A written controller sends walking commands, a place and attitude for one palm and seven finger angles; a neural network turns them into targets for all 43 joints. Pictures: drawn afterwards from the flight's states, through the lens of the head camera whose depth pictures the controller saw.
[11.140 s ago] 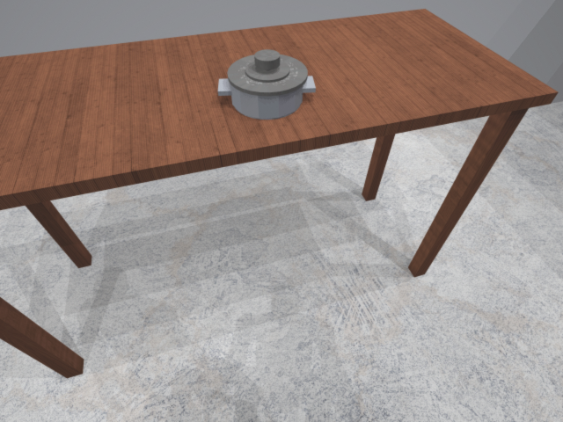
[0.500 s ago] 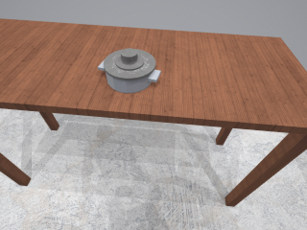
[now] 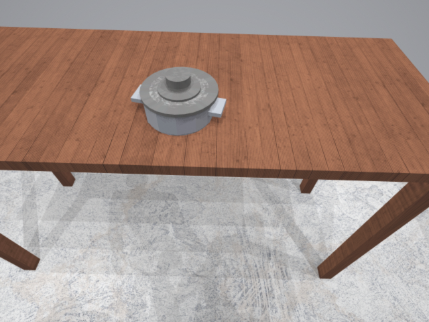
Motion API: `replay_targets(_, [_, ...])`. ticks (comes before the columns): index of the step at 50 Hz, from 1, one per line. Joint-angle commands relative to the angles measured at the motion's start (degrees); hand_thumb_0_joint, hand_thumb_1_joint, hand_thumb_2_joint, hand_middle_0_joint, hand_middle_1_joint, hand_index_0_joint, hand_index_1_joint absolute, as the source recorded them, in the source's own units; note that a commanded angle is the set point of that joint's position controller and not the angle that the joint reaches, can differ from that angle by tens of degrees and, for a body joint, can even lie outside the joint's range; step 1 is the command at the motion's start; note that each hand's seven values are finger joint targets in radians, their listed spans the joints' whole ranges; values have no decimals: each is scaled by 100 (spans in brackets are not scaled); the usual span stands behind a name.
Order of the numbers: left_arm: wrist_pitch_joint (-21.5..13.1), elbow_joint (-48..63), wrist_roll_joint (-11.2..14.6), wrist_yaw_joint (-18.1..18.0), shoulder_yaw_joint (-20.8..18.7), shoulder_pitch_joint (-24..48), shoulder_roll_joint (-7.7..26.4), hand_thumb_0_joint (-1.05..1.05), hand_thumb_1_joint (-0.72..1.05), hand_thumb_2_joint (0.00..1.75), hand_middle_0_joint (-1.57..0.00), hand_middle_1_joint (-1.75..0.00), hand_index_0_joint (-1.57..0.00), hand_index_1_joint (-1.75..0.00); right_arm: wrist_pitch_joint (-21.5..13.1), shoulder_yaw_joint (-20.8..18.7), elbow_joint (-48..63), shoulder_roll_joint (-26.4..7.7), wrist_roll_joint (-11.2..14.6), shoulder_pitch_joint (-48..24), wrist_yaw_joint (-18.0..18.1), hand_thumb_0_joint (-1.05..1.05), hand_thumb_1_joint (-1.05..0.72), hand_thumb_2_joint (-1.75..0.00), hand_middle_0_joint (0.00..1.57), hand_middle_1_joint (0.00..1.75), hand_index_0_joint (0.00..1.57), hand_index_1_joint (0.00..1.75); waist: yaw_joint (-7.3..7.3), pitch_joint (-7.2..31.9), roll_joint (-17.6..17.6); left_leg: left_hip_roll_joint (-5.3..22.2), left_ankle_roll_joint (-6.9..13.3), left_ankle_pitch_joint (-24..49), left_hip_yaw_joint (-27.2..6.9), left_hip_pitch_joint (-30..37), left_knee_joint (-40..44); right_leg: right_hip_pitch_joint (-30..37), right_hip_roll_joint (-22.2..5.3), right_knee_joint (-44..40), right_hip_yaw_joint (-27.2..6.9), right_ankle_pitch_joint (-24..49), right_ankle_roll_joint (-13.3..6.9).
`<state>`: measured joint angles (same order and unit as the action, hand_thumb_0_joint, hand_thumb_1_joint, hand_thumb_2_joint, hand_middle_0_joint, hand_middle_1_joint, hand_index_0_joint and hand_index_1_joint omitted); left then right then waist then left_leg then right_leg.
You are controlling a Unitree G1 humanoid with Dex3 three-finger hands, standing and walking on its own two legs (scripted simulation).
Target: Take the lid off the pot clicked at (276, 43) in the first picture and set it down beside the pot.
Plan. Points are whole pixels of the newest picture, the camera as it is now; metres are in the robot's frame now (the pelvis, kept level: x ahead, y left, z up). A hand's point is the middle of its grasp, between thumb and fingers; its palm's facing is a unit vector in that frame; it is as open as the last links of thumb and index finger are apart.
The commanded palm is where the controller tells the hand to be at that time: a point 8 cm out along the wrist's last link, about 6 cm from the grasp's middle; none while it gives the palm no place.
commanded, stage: come to a stop and stand still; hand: left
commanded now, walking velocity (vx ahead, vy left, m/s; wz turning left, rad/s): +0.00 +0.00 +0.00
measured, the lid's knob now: (178, 78) +0.54 +0.11 +0.16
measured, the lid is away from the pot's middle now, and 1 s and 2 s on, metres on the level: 0.00 0.00 0.00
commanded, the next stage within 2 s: look again from close up in 0.18 s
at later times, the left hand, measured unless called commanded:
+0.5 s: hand out of the picture +0.05 +0.17 -0.18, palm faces +0.00 -0.98 -0.20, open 7.4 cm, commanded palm none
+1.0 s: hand out of the picture +0.04 +0.17 -0.18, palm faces +0.01 -0.98 -0.19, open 7.4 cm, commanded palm none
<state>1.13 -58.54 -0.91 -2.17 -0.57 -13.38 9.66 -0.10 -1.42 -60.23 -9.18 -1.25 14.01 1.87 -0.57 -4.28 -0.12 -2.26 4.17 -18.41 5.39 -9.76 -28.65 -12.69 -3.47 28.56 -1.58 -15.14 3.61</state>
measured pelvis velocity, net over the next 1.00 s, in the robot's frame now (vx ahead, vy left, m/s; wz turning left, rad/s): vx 0.01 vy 0.00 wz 0.00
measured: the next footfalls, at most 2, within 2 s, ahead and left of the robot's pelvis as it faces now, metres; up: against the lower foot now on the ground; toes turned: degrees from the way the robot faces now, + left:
none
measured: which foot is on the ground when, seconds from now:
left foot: down 0.00-1.00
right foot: down 0.00-1.00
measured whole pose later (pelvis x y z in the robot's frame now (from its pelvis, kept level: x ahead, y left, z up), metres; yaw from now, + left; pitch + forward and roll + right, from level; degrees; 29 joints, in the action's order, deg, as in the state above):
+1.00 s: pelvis +0.01 +0.00 +0.00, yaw +0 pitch -1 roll +0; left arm 1.0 -60.2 -0.8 -2.1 -0.8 -12.3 9.8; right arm -0.3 -1.2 -62.3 -8.6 -1.1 13.3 2.1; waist -0.5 -4.7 0.9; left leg -1.7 3.5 -18.3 5.2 -8.0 -26.9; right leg -10.8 -2.9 26.5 -1.3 -14.9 3.3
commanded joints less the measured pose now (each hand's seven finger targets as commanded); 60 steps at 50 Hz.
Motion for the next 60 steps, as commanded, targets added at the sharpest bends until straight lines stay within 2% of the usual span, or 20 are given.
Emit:
replay_targets(1, [-116,226,6,-39,-106,-269,541,0,90,90,-20,-30,-20,-30,-80,-133,240,-630,33,260,18,0,-90,-90,20,30,20,30,17,261,-157,923,-55,2105,-764,234,594,-34,-158,-101,-32,1144,-356])
replay_targets(3, [-124,222,15,-38,-116,-274,581,0,90,90,-20,-30,-20,-30,-87,-139,241,-619,42,262,18,0,-90,-90,20,30,20,30,35,353,-98,914,-54,2214,-751,296,541,50,-179,-116,-36,1240,-359])
replay_targets(6, [-125,190,3,-41,-114,-277,574,0,90,90,-20,-30,-20,-30,-71,-137,221,-605,39,227,16,0,-90,-90,20,30,20,30,17,264,17,875,-89,1954,-686,241,502,8,-220,-163,-148,1331,-385])
replay_targets(9, [-120,193,4,-38,-122,-243,575,0,90,90,-20,-30,-20,-30,-71,-133,209,-595,36,187,15,0,-90,-90,20,30,20,30,31,180,-57,869,-97,1872,-685,172,526,12,-225,-181,-157,1313,-392])
replay_targets(12, [-142,155,4,-37,-124,-281,601,0,90,90,-20,-30,-20,-30,-77,-132,187,-588,43,210,16,0,-90,-90,20,30,20,30,19,337,5,852,-114,1939,-659,284,451,80,-269,-189,-216,1511,-408])
replay_targets(16, [-134,165,3,-34,-126,-247,598,0,90,90,-20,-30,-20,-30,-72,-126,173,-567,41,177,16,0,-90,-90,20,30,20,30,25,241,-10,852,-123,1799,-673,227,494,49,-265,-236,-208,1389,-405])
replay_targets(27, [-143,129,7,-32,-133,-210,610,0,90,90,-20,-30,-20,-30,-82,-122,100,-566,39,192,25,0,-90,-90,20,30,20,30,18,302,-17,875,-154,2081,-657,350,491,108,-273,-238,-192,1588,-393])
replay_targets(35, [-131,116,9,-27,-139,-159,614,0,90,90,-20,-30,-20,-30,-75,-109,76,-549,41,173,24,0,-90,-90,20,30,20,30,23,207,6,867,-171,1788,-674,228,574,126,-275,-330,-217,1435,-387])
replay_targets(45, [-129,80,13,-23,-136,-175,589,0,90,90,-20,-30,-20,-30,-98,-101,35,-545,42,189,32,0,-90,-90,20,30,20,30,37,254,-76,888,-164,2005,-698,300,622,147,-263,-341,-146,1439,-350])
replay_targets(49, [-127,70,16,-25,-131,-166,588,0,90,90,-20,-30,-20,-30,-89,-96,24,-543,48,216,32,0,-90,-90,20,30,20,30,41,219,31,880,-170,1811,-717,213,657,189,-268,-400,-155,1337,-346])
replay_targets(54, [-133,62,13,-21,-140,-181,582,0,90,90,-20,-30,-20,-30,-97,-95,14,-516,44,236,34,0,-90,-90,20,30,20,30,33,208,-11,864,-176,1751,-727,180,670,198,-278,-422,-170,1364,-357])
replay_targets(55, [-221,-209,-44,-244,-72,-648,687,0,90,90,-20,-30,-20,-30,-189,-66,337,-909,141,33,-14,0,-90,-90,20,30,20,30,115,707,-54,1042,-328,3278,-631,183,-215,367,-396,-97,-158,2533,-379])
replay_targets(56, [-993,7057,451,-397,-737,2986,2165,0,90,90,-24,-35,-24,-35,-1232,-12,2112,-1372,399,40,-96,0,-90,-90,20,30,20,30,359,3371,-953,426,-740,4183,-1109,1424,677,1055,56,170,303,2385,-531])
replay_targets(57, [-429,6184,32,-584,-534,163,1662,0,90,90,-29,-40,-29,-40,-1684,99,1917,-982,320,-312,125,0,-90,-90,20,30,20,30,475,3187,-2103,841,-905,5193,-1031,1866,626,451,116,287,315,1128,-631])
replay_targets(58, [42,5766,247,-803,-429,-155,1382,0,90,90,-33,-44,-33,-44,-1794,46,1481,-1027,391,-459,79,0,-90,-90,20,30,20,30,434,2491,-1813,747,-972,4910,-930,1266,572,308,157,254,376,740,-549])
replay_targets(59, [401,5586,213,-764,135,-1197,388,0,90,90,-38,-49,-38,-49,-1875,41,1562,-897,447,-439,-32,0,-90,-90,20,30,20,30,360,1891,-1616,629,-909,4530,-934,1188,726,298,177,-83,450,698,-492])
replay_targets(60, [425,5524,119,-751,199,-1404,213,0,90,90,-42,-54,-42,-54,-1943,25,1755,-885,340,-596,-147,0,-90,-90,20,30,20,30,333,1132,-1015,650,-827,4312,-942,796,826,359,185,-251,580,789,-499])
